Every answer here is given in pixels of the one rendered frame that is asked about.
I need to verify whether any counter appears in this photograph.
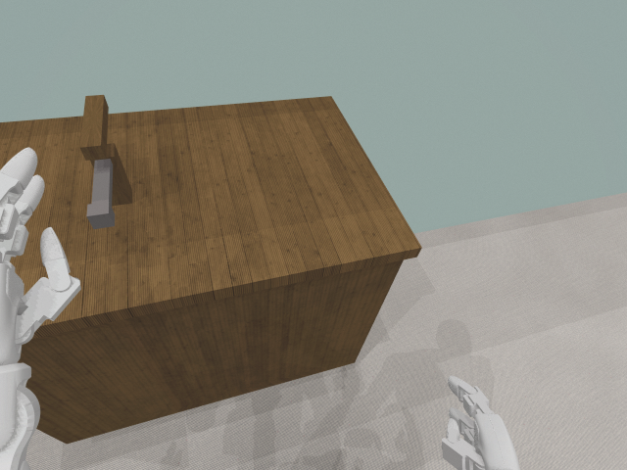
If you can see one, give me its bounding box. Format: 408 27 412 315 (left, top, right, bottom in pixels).
0 95 422 444

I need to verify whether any tap lever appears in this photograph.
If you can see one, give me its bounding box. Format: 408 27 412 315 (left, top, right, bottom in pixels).
87 159 115 229

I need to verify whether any robot right hand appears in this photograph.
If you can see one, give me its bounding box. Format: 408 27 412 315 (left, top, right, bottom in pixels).
442 376 520 470

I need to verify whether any robot left hand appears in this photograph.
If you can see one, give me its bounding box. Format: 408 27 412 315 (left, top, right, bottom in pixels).
0 148 81 365

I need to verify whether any left robot forearm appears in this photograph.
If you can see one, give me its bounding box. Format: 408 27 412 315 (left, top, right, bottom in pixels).
0 363 40 470

